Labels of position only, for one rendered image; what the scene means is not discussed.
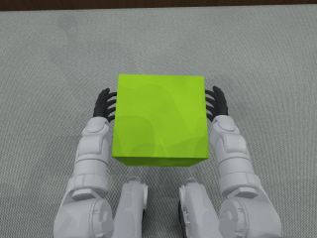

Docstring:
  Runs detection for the robot left hand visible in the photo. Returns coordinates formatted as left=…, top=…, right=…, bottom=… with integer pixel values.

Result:
left=92, top=87, right=118, bottom=123

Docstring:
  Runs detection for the robot right forearm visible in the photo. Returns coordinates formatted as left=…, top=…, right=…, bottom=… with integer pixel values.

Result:
left=209, top=115, right=282, bottom=233

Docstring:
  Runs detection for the right robot shin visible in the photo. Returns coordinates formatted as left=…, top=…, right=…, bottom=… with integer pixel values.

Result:
left=182, top=178, right=206, bottom=238

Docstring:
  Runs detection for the left robot thigh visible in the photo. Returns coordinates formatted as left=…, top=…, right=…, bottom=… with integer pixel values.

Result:
left=112, top=180, right=149, bottom=238

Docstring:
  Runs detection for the carton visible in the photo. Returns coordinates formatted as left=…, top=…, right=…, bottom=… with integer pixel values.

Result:
left=111, top=73, right=209, bottom=167

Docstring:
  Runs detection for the robot right upper arm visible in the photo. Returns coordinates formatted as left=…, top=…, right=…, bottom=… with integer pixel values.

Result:
left=218, top=196, right=303, bottom=238

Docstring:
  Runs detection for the robot left forearm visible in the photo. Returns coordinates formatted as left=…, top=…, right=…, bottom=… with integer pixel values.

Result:
left=53, top=116, right=112, bottom=238

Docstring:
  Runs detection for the robot left upper arm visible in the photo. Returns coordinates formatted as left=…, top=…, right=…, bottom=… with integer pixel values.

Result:
left=53, top=197, right=115, bottom=238

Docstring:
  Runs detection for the robot right hand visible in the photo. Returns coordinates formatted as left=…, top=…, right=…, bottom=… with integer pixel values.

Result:
left=205, top=85, right=229, bottom=123

